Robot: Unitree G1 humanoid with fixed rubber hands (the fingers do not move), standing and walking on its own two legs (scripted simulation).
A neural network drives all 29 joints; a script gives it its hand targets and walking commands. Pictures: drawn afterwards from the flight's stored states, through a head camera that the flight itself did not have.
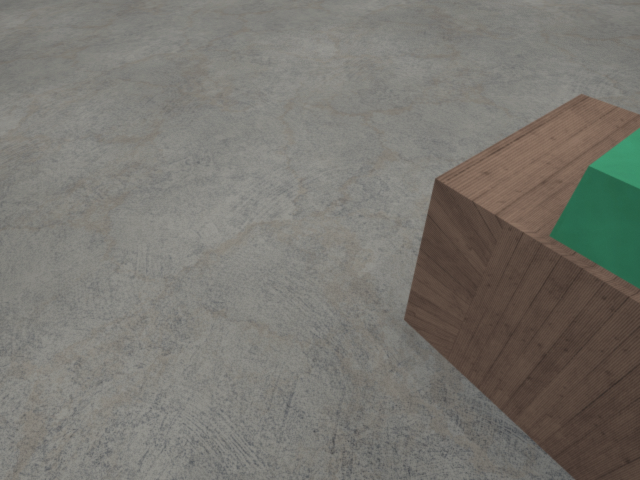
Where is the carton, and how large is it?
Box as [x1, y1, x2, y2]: [549, 128, 639, 288]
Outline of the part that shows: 639,128 588,166 549,235 639,288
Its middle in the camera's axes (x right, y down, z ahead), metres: +0.64 -0.06 +0.73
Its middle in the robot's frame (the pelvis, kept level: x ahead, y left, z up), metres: +0.59 -0.61 -0.04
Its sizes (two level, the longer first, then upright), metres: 0.241 0.221 0.178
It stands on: a pedestal, 0.65 m high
